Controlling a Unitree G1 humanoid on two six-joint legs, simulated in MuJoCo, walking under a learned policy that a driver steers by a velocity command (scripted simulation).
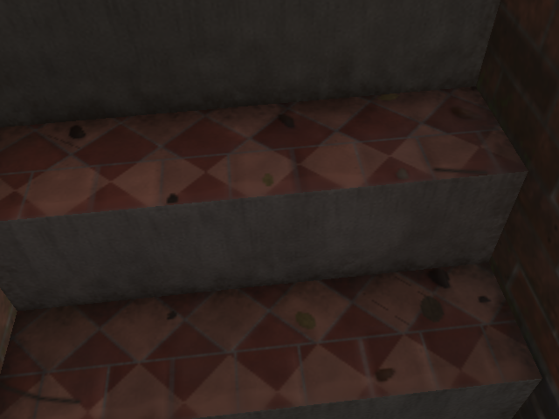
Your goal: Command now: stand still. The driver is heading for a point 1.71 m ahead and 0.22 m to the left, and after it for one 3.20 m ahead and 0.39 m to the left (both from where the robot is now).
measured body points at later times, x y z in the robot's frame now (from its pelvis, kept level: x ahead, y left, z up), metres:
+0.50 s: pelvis -0.01 +0.00 +0.00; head +0.00 -0.01 +0.45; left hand -0.05 +0.20 -0.16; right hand -0.05 -0.20 -0.16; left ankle -0.03 +0.15 -0.74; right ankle +0.00 -0.14 -0.74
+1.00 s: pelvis -0.01 +0.00 +0.00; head +0.00 -0.01 +0.45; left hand -0.07 +0.20 -0.16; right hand -0.07 -0.19 -0.16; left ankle -0.03 +0.15 -0.74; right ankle +0.00 -0.14 -0.74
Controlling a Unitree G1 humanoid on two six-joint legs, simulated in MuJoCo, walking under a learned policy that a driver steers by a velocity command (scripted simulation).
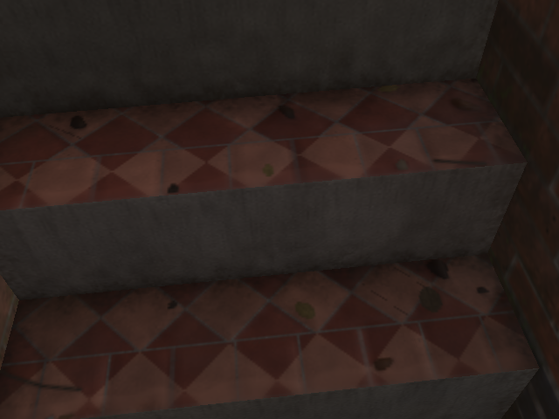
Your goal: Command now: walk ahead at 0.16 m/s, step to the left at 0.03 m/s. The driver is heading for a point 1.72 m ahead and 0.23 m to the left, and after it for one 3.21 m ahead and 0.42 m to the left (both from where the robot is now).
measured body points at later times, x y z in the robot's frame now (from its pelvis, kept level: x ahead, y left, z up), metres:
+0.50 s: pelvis +0.06 +0.01 +0.00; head +0.07 +0.01 +0.45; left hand +0.03 +0.22 -0.16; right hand +0.00 -0.18 -0.16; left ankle -0.01 +0.16 -0.74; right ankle +0.01 -0.14 -0.74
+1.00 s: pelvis +0.06 +0.01 +0.00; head +0.06 +0.01 +0.45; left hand -0.02 +0.20 -0.16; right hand -0.07 -0.15 -0.15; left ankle -0.01 +0.15 -0.74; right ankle +0.01 -0.14 -0.74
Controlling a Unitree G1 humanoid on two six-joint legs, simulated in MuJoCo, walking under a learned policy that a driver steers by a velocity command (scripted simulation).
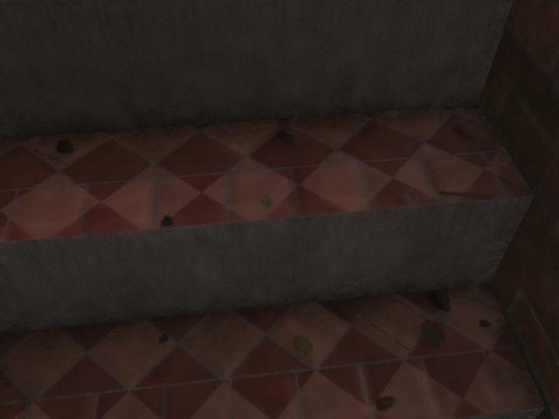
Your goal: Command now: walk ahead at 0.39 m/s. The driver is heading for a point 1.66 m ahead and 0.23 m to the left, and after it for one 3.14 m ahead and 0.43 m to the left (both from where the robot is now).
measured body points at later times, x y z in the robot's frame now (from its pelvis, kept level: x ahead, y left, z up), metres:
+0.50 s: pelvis +0.00 +0.00 +0.00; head +0.01 -0.01 +0.45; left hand -0.09 +0.17 -0.16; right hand -0.11 -0.16 -0.15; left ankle -0.07 +0.14 -0.74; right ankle -0.05 -0.15 -0.74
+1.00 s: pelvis +0.00 +0.00 +0.00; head +0.01 +0.00 +0.45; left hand -0.09 +0.16 -0.16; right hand -0.14 -0.15 -0.15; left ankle -0.07 +0.14 -0.74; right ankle -0.05 -0.15 -0.74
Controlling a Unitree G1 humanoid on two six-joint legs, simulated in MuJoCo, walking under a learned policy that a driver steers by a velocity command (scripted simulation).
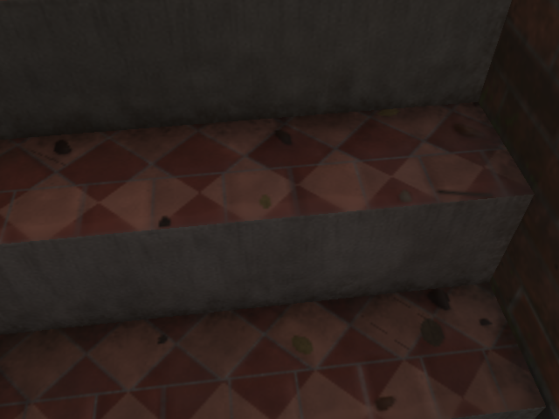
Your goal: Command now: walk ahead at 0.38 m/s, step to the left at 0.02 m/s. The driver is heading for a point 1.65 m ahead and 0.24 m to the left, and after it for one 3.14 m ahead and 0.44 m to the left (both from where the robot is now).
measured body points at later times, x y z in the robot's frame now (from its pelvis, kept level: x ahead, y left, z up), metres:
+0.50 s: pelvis +0.00 +0.00 +0.00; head +0.01 +0.00 +0.45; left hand -0.11 +0.16 -0.16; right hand -0.14 -0.14 -0.15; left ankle -0.08 +0.14 -0.74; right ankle -0.05 -0.15 -0.74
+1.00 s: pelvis +0.00 +0.00 +0.00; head +0.01 +0.00 +0.45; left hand -0.10 +0.16 -0.16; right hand -0.14 -0.14 -0.15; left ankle -0.08 +0.14 -0.74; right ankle -0.05 -0.15 -0.74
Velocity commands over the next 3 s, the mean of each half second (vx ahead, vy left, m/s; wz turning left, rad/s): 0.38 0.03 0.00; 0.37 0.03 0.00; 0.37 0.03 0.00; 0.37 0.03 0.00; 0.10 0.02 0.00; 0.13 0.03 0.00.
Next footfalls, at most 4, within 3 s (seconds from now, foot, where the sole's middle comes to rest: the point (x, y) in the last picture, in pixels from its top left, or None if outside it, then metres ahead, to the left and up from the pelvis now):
none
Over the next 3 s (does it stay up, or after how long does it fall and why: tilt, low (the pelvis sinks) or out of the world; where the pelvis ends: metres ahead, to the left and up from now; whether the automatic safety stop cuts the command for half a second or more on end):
stays up -0.07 0.01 0.00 its command is cut before an obstacle from the start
